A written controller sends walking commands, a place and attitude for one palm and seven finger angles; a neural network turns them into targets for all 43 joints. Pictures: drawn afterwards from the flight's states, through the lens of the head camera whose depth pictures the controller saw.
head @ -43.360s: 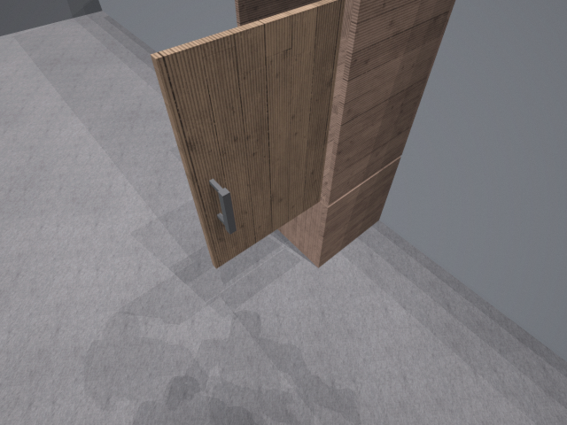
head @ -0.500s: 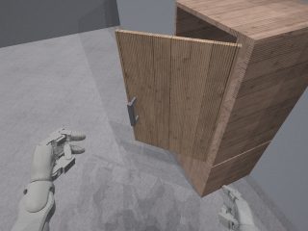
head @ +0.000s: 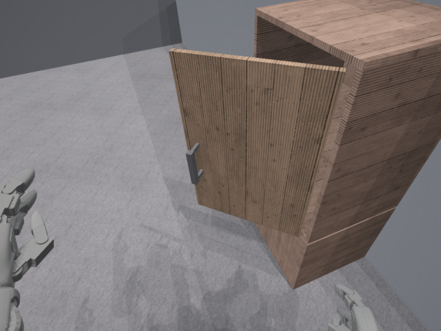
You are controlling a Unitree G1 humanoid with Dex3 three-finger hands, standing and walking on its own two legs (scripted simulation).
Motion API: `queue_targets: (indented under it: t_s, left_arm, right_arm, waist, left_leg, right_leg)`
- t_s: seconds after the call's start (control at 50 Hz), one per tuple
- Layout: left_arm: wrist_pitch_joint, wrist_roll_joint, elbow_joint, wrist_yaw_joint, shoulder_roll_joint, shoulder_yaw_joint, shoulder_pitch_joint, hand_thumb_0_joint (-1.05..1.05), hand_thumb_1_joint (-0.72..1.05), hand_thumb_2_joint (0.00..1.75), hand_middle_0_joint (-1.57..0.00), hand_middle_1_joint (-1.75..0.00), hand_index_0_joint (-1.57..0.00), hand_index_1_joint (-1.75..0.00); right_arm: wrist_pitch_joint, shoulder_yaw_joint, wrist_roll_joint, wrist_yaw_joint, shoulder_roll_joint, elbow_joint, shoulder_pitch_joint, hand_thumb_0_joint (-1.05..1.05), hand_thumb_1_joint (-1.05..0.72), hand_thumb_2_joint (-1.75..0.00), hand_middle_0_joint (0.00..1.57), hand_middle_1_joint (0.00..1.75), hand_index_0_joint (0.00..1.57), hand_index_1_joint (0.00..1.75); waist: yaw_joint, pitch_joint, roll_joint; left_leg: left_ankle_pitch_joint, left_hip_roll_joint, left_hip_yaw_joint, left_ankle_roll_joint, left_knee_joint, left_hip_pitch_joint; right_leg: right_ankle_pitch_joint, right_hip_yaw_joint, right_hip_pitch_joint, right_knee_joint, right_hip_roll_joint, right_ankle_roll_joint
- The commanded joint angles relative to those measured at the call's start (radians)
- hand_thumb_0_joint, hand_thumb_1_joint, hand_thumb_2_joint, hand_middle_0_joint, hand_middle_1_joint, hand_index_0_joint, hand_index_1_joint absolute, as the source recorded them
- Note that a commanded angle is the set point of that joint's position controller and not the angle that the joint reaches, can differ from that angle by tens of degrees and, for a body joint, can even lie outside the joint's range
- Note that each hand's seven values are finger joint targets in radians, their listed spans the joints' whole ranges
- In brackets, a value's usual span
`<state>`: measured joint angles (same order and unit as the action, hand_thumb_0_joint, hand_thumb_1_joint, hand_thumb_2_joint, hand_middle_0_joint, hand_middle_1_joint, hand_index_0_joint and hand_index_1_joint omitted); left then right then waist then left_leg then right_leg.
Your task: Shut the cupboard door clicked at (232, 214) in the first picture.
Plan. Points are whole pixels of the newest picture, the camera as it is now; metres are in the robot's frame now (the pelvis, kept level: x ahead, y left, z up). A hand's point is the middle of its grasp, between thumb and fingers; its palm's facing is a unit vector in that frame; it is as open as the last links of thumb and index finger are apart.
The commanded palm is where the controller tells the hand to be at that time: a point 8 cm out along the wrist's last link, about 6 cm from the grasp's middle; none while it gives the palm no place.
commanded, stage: draw the hand back to the body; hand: left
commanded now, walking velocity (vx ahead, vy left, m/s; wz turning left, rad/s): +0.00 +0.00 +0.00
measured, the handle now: (195, 164) +0.61 +0.17 -0.09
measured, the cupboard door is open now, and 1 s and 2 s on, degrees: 44 44 44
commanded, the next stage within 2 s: step back with the hand held close in 0.14 s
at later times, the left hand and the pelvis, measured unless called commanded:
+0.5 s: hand (41, 238) +0.19 +0.28 +0.16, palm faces +0.40 -0.77 -0.50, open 7.4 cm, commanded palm +0.13 +0.31 +0.17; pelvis -0.01 +0.02 +0.00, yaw +0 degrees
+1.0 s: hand out of the picture +0.11 +0.31 +0.16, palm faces +0.46 -0.75 -0.47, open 7.4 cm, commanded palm +0.05 +0.33 +0.17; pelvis -0.08 +0.03 -0.01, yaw +1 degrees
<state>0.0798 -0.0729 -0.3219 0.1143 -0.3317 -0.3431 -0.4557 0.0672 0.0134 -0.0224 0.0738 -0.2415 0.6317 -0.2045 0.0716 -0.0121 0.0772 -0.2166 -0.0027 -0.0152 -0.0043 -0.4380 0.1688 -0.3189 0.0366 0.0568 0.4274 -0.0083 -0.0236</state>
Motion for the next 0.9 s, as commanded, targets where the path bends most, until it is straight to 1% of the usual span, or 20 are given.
queue_targets:
  t_s: [0.0, 0.12, 0.24, 0.26, 0.3, 0.34, 0.38, 0.44, 0.5, 0.52, 0.54, 0.6, 0.62, 0.64, 0.7, 0.72, 0.74, 0.76, 0.82, 0.88]
  left_arm:
    - [0.079, 0.003, -0.263, 0.018, -0.233, -0.127, 0.103, 0.0, 0.9, 0.9, -0.2, -0.3, -0.2, -0.3]
    - [0.082, -0.002, -0.231, 0.015, -0.239, -0.151, 0.062, 0.0, 0.9, 0.9, -0.2, -0.3, -0.2, -0.3]
    - [0.078, -0.007, -0.208, 0.007, -0.203, -0.117, 0.069, 0.0, 0.9, 0.9, -0.2, -0.3, -0.2, -0.3]
    - [0.112, 0.001, -0.257, 0.013, -0.315, -0.21, 0.142, 0.0, 0.9, 0.9, -0.2, -0.3, -0.2, -0.3]
    - [0.125, 0.003, -0.195, 0.007, -0.258, -0.16, 0.049, 0.0, 0.9, 0.9, -0.2, -0.3, -0.2, -0.3]
    - [0.141, 0.003, -0.222, 0.009, -0.261, -0.167, 0.019, 0.0, 0.9, 0.9, -0.2, -0.3, -0.2, -0.3]
    - [0.143, 0.0, -0.258, 0.015, -0.272, -0.18, -0.005, 0.0, 0.9, 0.9, -0.2, -0.3, -0.2, -0.3]
    - [0.132, -0.006, -0.279, 0.022, -0.284, -0.195, -0.043, 0.0, 0.9, 0.9, -0.2, -0.3, -0.2, -0.3]
    - [0.119, -0.01, -0.277, 0.029, -0.296, -0.207, -0.065, 0.0, 0.9, 0.9, -0.2, -0.3, -0.2, -0.3]
    - [0.118, -0.011, -0.276, 0.031, -0.32, -0.232, -0.072, 0.0, 0.9, 0.9, -0.2, -0.3, -0.2, -0.3]
    - [0.115, -0.011, -0.273, 0.03, -0.291, -0.205, -0.076, 0.0, 0.9, 0.9, -0.2, -0.3, -0.2, -0.3]
    - [0.117, -0.012, -0.275, 0.036, -0.295, -0.209, -0.087, 0.0, 0.9, 0.9, -0.2, -0.3, -0.2, -0.3]
    - [0.119, -0.01, -0.272, 0.038, -0.322, -0.233, -0.095, 0.0, 0.9, 0.9, -0.2, -0.3, -0.2, -0.3]
    - [0.122, -0.011, -0.276, 0.036, -0.284, -0.196, -0.09, 0.0, 0.9, 0.9, -0.2, -0.3, -0.2, -0.3]
    - [0.137, -0.003, -0.293, 0.042, -0.288, -0.206, -0.075, 0.0, 0.9, 0.9, -0.2, -0.3, -0.2, -0.3]
    - [0.144, 0.005, -0.29, 0.044, -0.322, -0.241, -0.072, 0.0, 0.9, 0.9, -0.2, -0.3, -0.2, -0.3]
    - [0.15, 0.006, -0.284, 0.043, -0.282, -0.21, -0.071, 0.0, 0.9, 0.9, -0.2, -0.3, -0.2, -0.3]
    - [0.159, 0.01, -0.298, 0.045, -0.287, -0.214, -0.059, 0.0, 0.9, 0.9, -0.2, -0.3, -0.2, -0.3]
    - [0.184, 0.026, -0.329, 0.049, -0.313, -0.244, -0.042, 0.0, 0.9, 0.9, -0.2, -0.3, -0.2, -0.3]
    - [0.2, 0.032, -0.337, 0.051, -0.276, -0.217, -0.016, 0.0, 0.9, 0.9, -0.2, -0.3, -0.2, -0.3]
  right_arm:
    - [0.075, -0.027, 0.001, 0.011, -0.074, -0.172, 0.157, 0.0, -0.9, -0.9, 0.2, 0.3, 0.2, 0.3]
    - [0.08, -0.029, 0.001, 0.009, -0.074, -0.161, 0.151, 0.0, -0.9, -0.9, 0.2, 0.3, 0.2, 0.3]
    - [0.071, -0.029, -0.002, 0.006, -0.074, -0.166, 0.15, 0.0, -0.9, -0.9, 0.2, 0.3, 0.2, 0.3]
    - [0.045, -0.045, -0.001, 0.005, -0.114, -0.18, 0.143, 0.0, -0.9, -0.9, 0.2, 0.3, 0.2, 0.3]
    - [0.021, -0.045, 0.004, 0.007, -0.095, -0.168, 0.146, 0.0, -0.9, -0.9, 0.2, 0.3, 0.2, 0.3]
    - [0.008, -0.048, 0.002, 0.011, -0.092, -0.173, 0.137, 0.0, -0.9, -0.9, 0.2, 0.3, 0.2, 0.3]
    - [-0.005, -0.056, 0.002, 0.017, -0.106, -0.187, 0.132, 0.0, -0.9, -0.9, 0.2, 0.3, 0.2, 0.3]
    - [-0.027, -0.056, 0.0, 0.025, -0.109, -0.204, 0.128, 0.0, -0.9, -0.9, 0.2, 0.3, 0.2, 0.3]
    - [-0.049, -0.06, -0.003, 0.028, -0.116, -0.218, 0.122, 0.0, -0.9, -0.9, 0.2, 0.3, 0.2, 0.3]
    - [-0.052, -0.064, 0.0, 0.031, -0.122, -0.219, 0.128, 0.0, -0.9, -0.9, 0.2, 0.3, 0.2, 0.3]
    - [-0.056, -0.06, -0.005, 0.03, -0.116, -0.223, 0.123, 0.0, -0.9, -0.9, 0.2, 0.3, 0.2, 0.3]
    - [-0.058, -0.062, -0.005, 0.032, -0.125, -0.23, 0.119, 0.0, -0.9, -0.9, 0.2, 0.3, 0.2, 0.3]
    - [-0.055, -0.065, -0.002, 0.034, -0.13, -0.228, 0.129, 0.0, -0.9, -0.9, 0.2, 0.3, 0.2, 0.3]
    - [-0.053, -0.057, -0.006, 0.033, -0.124, -0.232, 0.122, 0.0, -0.9, -0.9, 0.2, 0.3, 0.2, 0.3]
    - [-0.043, -0.059, -0.004, 0.034, -0.134, -0.234, 0.123, 0.0, -0.9, -0.9, 0.2, 0.3, 0.2, 0.3]
    - [-0.036, -0.062, -0.001, 0.036, -0.143, -0.232, 0.131, 0.0, -0.9, -0.9, 0.2, 0.3, 0.2, 0.3]
    - [-0.032, -0.055, -0.005, 0.035, -0.13, -0.235, 0.125, 0.0, -0.9, -0.9, 0.2, 0.3, 0.2, 0.3]
    - [-0.025, -0.056, -0.004, 0.035, -0.135, -0.237, 0.126, 0.0, -0.9, -0.9, 0.2, 0.3, 0.2, 0.3]
    - [0.001, -0.061, 0.002, 0.034, -0.147, -0.23, 0.121, 0.0, -0.9, -0.9, 0.2, 0.3, 0.2, 0.3]
    - [0.021, -0.059, 0.005, 0.033, -0.141, -0.228, 0.103, 0.0, -0.9, -0.9, 0.2, 0.3, 0.2, 0.3]
  waist:
    - [-0.007, -0.071, -0.011]
    - [-0.006, -0.037, -0.009]
    - [-0.016, -0.009, -0.029]
    - [-0.051, 0.03, -0.03]
    - [-0.055, -0.001, -0.104]
    - [-0.058, -0.072, -0.06]
    - [-0.06, -0.131, -0.003]
    - [-0.058, -0.173, -0.01]
    - [-0.061, -0.173, -0.039]
    - [-0.056, -0.181, -0.041]
    - [-0.062, -0.174, -0.037]
    - [-0.06, -0.157, -0.027]
    - [-0.053, -0.155, -0.027]
    - [-0.061, -0.142, -0.02]
    - [-0.063, -0.11, 0.01]
    - [-0.059, -0.097, 0.012]
    - [-0.065, -0.084, 0.008]
    - [-0.064, -0.073, 0.013]
    - [-0.064, -0.071, 0.057]
    - [-0.067, -0.053, 0.083]
  left_leg:
    - [0.202, 0.006, -0.015, -0.036, 0.025, -0.113]
    - [0.201, 0.01, -0.02, -0.031, 0.027, -0.1]
    - [0.164, 0.015, -0.021, -0.03, 0.045, -0.099]
    - [0.108, 0.034, -0.002, -0.047, -0.033, -0.032]
    - [0.093, 0.024, 0.002, -0.042, -0.083, -0.01]
    - [0.173, 0.032, 0.007, -0.038, -0.067, -0.015]
    - [0.306, 0.046, 0.011, -0.041, -0.044, -0.052]
    - [0.432, 0.064, 0.029, -0.04, -0.03, -0.058]
    - [0.447, 0.071, 0.032, -0.037, -0.024, -0.034]
    - [0.429, 0.07, 0.032, -0.035, -0.021, -0.027]
    - [0.414, 0.075, 0.036, -0.034, -0.011, -0.012]
    - [0.333, 0.088, 0.053, -0.037, 0.023, 0.041]
    - [0.274, 0.087, 0.054, -0.04, 0.035, 0.058]
    - [0.227, 0.092, 0.07, -0.04, 0.054, 0.101]
    - [0.008, 0.107, 0.094, -0.058, 0.104, 0.235]
    - [-0.104, 0.107, 0.106, -0.066, 0.125, 0.292]
    - [-0.183, 0.11, 0.114, -0.069, 0.134, 0.341]
    - [-0.246, 0.112, 0.122, -0.074, 0.143, 0.382]
    - [-0.359, 0.122, 0.148, -0.084, 0.162, 0.46]
    - [-0.433, 0.14, 0.163, -0.091, 0.174, 0.534]
  right_leg:
    - [0.283, -0.017, 0.109, -0.087, 0.023, 0.026]
    - [0.29, -0.022, 0.115, -0.105, 0.021, 0.027]
    - [0.231, -0.02, 0.133, -0.117, 0.018, 0.031]
    - [0.248, -0.093, 0.224, -0.172, 0.079, 0.035]
    - [0.292, -0.112, 0.234, -0.168, 0.127, 0.027]
    - [0.4, -0.079, 0.177, -0.099, 0.13, 0.018]
    - [0.455, -0.054, 0.153, -0.049, 0.098, 0.029]
    - [0.473, -0.031, 0.123, -0.007, 0.069, 0.034]
    - [0.475, -0.03, 0.12, 0.006, 0.056, 0.035]
    - [0.472, -0.032, 0.118, 0.005, 0.057, 0.035]
    - [0.445, -0.029, 0.117, 0.013, 0.057, 0.034]
    - [0.356, -0.028, 0.118, 0.021, 0.038, 0.038]
    - [0.331, -0.032, 0.116, 0.013, 0.034, 0.04]
    - [0.289, -0.026, 0.103, 0.026, 0.032, 0.039]
    - [0.216, -0.037, 0.05, 0.047, 0.014, 0.043]
    - [0.194, -0.044, 0.022, 0.051, 0.009, 0.044]
    - [0.163, -0.046, 0.011, 0.061, 0.013, 0.042]
    - [0.146, -0.054, -0.002, 0.067, 0.009, 0.042]
    - [0.103, -0.056, -0.037, 0.098, -0.007, 0.041]
    - [0.068, -0.058, -0.057, 0.146, -0.019, 0.04]
